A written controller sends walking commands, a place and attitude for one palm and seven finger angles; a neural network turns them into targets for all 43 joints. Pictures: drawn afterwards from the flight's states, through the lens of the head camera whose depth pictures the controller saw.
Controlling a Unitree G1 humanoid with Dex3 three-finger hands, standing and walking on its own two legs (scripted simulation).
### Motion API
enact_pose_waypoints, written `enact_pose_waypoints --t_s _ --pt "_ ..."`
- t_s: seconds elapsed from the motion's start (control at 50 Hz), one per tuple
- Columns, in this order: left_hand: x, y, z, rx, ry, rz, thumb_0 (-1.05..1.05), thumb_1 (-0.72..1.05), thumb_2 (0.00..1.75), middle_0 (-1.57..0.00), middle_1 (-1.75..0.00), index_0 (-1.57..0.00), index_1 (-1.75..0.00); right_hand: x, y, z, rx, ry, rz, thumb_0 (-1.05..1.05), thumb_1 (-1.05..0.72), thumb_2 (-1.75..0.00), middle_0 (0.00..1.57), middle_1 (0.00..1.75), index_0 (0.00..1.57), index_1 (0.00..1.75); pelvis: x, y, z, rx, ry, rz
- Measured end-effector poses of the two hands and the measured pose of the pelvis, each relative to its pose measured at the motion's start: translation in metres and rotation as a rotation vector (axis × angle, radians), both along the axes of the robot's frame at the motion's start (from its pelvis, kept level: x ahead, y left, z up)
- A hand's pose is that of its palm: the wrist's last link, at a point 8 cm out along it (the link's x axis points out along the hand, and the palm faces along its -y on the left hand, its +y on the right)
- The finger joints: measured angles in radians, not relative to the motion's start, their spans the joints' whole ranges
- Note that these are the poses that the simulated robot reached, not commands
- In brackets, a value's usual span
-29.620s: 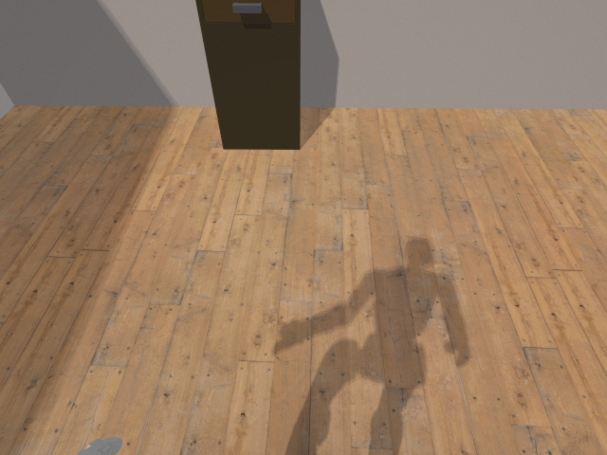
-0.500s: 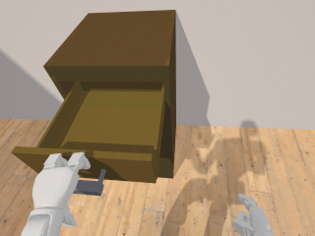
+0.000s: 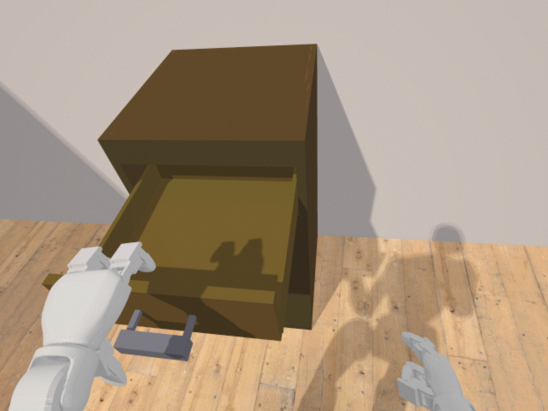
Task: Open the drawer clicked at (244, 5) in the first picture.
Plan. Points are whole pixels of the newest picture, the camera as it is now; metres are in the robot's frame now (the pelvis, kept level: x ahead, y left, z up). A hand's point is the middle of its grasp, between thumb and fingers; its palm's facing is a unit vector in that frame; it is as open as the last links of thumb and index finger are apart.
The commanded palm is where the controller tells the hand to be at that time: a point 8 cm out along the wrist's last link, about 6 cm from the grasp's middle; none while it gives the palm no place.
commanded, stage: lift the hand off the handle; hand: left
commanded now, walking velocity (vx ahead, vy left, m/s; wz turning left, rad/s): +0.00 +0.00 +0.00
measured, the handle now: (158, 331) +0.23 +0.24 -0.04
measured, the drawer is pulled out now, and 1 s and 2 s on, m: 0.29 0.29 0.29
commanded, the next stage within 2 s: draw the hand back to the body in 0.30 s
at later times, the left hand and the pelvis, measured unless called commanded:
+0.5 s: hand (108, 305) +0.20 +0.24 +0.11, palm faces +0.06 -0.10 -0.99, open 13.9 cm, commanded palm +0.17 +0.24 +0.17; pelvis +0.00 +0.01 +0.01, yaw +0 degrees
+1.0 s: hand (85, 311) +0.19 +0.26 +0.12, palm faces +0.05 -0.07 -1.00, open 13.9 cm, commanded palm +0.15 +0.26 +0.17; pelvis +0.01 +0.01 +0.00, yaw +0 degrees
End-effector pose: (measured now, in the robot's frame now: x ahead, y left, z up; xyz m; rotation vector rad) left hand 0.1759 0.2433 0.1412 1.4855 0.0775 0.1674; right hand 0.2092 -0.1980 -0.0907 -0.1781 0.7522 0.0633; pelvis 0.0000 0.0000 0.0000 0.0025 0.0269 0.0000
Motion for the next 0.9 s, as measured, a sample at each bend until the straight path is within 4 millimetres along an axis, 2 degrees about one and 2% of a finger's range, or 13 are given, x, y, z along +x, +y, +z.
enact_pose_waypoints --t_s 0.16,0.28,0.38,0.52,0.72,0.9 --pt "-0.009 0.004 0.018 -0.005 -0.018 -0.012 0.0 -0.49 0.3 -0.32 -1.2 -0.32 -1.2 0.004 -0.006 0.005 -0.034 0.003 0.009 0.01 -0.91 -0.9 0.2 0.3 0.2 0.3 0.002 0.003 0.003 -0.008 -0.014 0.01" --pt "-0.002 0.007 0.03 0.002 -0.035 -0.029 0.0 -0.49 0.3 -0.32 -1.2 -0.32 -1.2 0.006 -0.001 0.006 -0.028 0.005 0.012 0.01 -0.91 -0.9 0.2 0.3 0.2 0.3 0.002 0.006 0.005 -0.008 -0.026 0.017" --pt "0.003 0.006 0.027 -0.019 -0.007 -0.039 0.0 -0.49 0.3 -0.32 -1.2 -0.31 -1.2 0.005 0.007 0.009 0.001 -0.003 0.015 0.01 -0.91 -0.9 0.2 0.3 0.2 0.3 0.001 0.008 0.006 -0.008 -0.024 0.012" --pt "0.0 0.001 0.026 -0.024 -0.003 -0.069 0.0 -0.49 0.3 -0.32 -1.2 -0.32 -1.2 0.002 0.012 0.009 0.014 0.002 0.023 0.01 -0.91 -0.9 0.2 0.3 0.2 0.3 0.002 0.01 0.006 -0.011 -0.018 0.006" --pt "-0.004 0.016 0.026 -0.006 0.008 -0.024 0.0 -0.49 0.3 -0.32 -1.2 -0.32 -1.2 0.001 0.009 0.005 0.001 0.024 0.019 0.01 -0.91 -0.9 0.2 0.3 0.2 0.3 0.003 0.009 0.006 -0.013 -0.018 0.014" --pt "-0.008 0.012 0.03 -0.001 0.013 -0.063 0.0 -0.49 0.3 -0.32 -1.2 -0.32 -1.2 0.006 0.003 0.01 -0.01 0.002 0.005 0.01 -0.91 -0.9 0.2 0.3 0.2 0.3 0.008 0.01 0.005 -0.017 -0.006 0.01"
